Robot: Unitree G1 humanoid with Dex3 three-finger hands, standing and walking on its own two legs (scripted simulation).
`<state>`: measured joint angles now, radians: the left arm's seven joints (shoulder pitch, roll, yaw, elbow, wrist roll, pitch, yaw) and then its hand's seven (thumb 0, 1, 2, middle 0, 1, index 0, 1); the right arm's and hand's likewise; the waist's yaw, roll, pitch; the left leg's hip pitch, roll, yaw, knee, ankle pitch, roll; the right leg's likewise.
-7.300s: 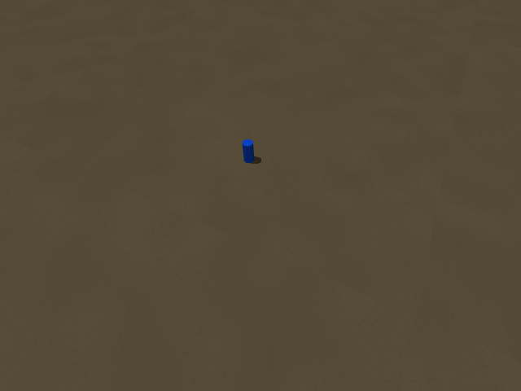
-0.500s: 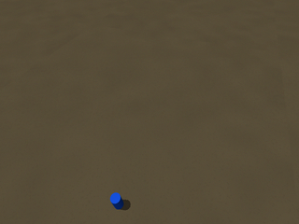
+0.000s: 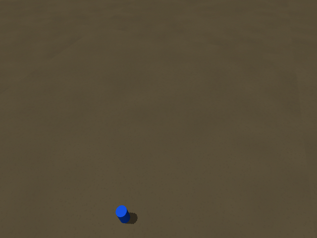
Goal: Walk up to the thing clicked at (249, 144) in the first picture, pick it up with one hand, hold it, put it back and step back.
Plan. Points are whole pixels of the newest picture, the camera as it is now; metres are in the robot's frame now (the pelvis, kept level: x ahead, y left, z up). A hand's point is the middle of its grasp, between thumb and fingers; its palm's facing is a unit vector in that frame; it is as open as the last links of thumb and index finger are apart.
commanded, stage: stand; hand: left
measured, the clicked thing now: (123, 214) +0.39 +0.26 -0.72
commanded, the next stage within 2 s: go down in 0.50 s
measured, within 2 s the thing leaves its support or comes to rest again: neither
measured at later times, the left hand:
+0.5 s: hand out of the picture +0.07 +0.26 -0.16, palm faces -0.03 -0.94 -0.35, open 7.4 cm
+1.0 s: hand out of the picture +0.15 +0.27 -0.17, palm faces -0.01 -0.92 -0.39, open 13.0 cm
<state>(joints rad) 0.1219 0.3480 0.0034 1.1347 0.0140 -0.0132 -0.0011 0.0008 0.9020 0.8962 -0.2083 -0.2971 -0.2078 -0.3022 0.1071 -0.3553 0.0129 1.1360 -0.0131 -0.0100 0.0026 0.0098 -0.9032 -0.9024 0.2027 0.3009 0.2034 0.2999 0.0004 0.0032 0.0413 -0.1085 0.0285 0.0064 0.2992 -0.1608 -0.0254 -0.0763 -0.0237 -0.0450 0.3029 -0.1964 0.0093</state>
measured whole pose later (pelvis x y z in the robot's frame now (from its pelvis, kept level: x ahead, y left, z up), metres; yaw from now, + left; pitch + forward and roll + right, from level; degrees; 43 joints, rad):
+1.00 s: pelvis -0.01 +0.01 -0.03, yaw -1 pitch +9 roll -1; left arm 0.05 0.33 0.17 0.86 0.11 0.13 -0.01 0.00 0.05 0.64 -0.04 -0.49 -0.06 -0.47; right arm 0.26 -0.25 -0.02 0.70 0.03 -0.04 -0.02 0.01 -0.91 -0.90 0.20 0.30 0.20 0.30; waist -0.03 0.00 -0.03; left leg -0.52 0.03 0.02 0.70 -0.33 -0.01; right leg -0.48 -0.03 -0.02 0.68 -0.35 0.02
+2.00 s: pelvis -0.06 +0.01 -0.21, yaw -2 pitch +28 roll -3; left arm -0.03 0.52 0.47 0.66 -0.03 -0.20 -0.25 -0.01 -0.52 0.13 -0.09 -0.17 -0.10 -0.16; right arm 0.13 -0.29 -0.02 0.60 -0.02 -0.21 -0.05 0.01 -0.89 -0.89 0.20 0.30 0.20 0.30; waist -0.02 -0.02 -0.17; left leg -1.48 0.04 -0.05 1.61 -0.63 -0.01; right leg -1.41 -0.03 -0.05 1.58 -0.66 0.02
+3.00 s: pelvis -0.10 +0.01 -0.38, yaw -7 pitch +33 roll -7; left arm -0.46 0.86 0.87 1.05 -0.18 -0.40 -0.65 -0.02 -0.52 0.10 -0.03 -0.13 -0.07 -0.10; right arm 0.07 -0.35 0.09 0.69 -0.06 -0.19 -0.05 0.01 -0.88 -0.90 0.21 0.30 0.21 0.30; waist -0.04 -0.05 -0.10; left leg -2.09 0.05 -0.13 2.19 -0.68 -0.02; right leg -1.99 0.00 -0.08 2.13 -0.71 0.01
